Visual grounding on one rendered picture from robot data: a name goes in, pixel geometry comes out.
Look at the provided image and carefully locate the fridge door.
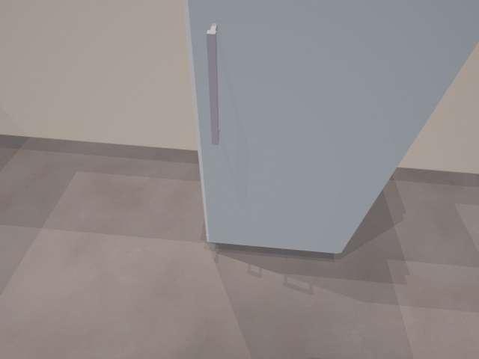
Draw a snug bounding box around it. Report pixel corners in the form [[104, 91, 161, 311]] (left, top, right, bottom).
[[188, 0, 479, 253]]

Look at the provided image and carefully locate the handle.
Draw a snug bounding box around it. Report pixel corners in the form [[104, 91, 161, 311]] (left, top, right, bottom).
[[207, 23, 220, 145]]

